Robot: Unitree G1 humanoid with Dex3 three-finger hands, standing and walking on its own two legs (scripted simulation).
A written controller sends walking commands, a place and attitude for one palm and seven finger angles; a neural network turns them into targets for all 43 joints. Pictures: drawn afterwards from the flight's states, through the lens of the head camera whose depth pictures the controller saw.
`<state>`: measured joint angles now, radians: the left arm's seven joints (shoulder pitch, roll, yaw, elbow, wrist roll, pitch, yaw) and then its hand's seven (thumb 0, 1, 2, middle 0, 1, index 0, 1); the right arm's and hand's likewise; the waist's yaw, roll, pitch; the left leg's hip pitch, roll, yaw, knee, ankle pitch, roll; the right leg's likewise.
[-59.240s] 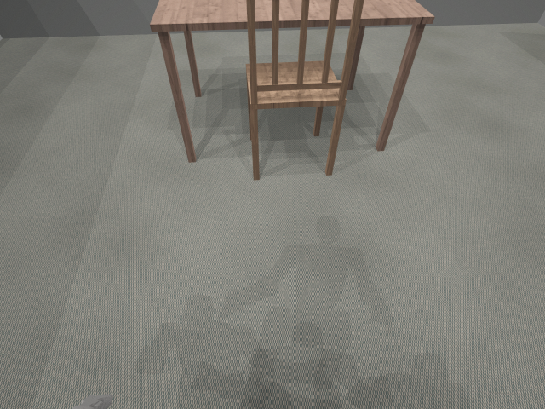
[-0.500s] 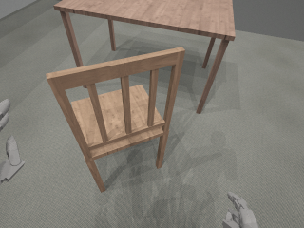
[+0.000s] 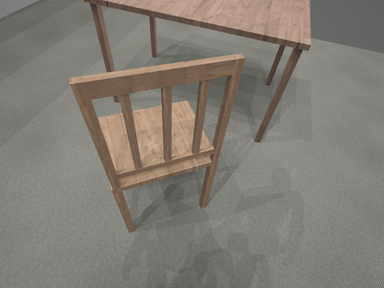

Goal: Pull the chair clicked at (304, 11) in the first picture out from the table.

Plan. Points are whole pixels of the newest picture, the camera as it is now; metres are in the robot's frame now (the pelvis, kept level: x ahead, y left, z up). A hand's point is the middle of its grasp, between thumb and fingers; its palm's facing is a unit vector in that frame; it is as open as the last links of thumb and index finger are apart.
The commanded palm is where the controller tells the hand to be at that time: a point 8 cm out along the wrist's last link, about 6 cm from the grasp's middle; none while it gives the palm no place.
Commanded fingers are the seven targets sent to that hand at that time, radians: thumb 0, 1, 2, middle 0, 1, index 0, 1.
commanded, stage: let the arm hang, fingers relaxed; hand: left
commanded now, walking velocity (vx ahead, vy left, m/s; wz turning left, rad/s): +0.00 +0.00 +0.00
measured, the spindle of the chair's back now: (167, 128) +0.56 +0.11 -0.06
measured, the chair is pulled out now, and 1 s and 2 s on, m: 0.59 0.59 0.59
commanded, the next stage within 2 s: look to check the result in 0.70 s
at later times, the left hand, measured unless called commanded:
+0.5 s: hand out of the picture +0.01 +0.16 -0.17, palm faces -0.01 -0.98 -0.19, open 7.3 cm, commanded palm none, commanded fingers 0.00 0.90 0.90 -0.20 -0.30 -0.20 -0.30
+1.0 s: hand out of the picture -0.01 +0.14 -0.17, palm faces +0.00 -0.99 -0.17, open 7.4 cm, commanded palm none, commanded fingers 0.00 0.90 0.90 -0.20 -0.30 -0.20 -0.30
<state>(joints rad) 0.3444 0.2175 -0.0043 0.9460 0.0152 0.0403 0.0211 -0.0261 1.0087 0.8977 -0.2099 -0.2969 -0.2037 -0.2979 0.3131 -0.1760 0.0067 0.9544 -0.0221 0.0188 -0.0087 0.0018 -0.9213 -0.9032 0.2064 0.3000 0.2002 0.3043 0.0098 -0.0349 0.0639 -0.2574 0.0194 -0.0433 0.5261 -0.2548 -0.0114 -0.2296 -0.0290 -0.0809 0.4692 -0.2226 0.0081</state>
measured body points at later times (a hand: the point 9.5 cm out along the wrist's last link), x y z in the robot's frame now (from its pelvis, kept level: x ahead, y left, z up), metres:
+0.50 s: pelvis +0.00 -0.01 +0.00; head +0.01 -0.01 +0.45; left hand +0.01 +0.21 -0.16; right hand -0.02 -0.21 -0.16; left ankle +0.02 +0.13 -0.74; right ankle +0.02 -0.13 -0.74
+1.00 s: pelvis +0.00 -0.02 +0.00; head +0.01 -0.02 +0.45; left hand +0.00 +0.19 -0.16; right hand -0.03 -0.23 -0.16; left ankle +0.02 +0.13 -0.74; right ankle +0.02 -0.13 -0.74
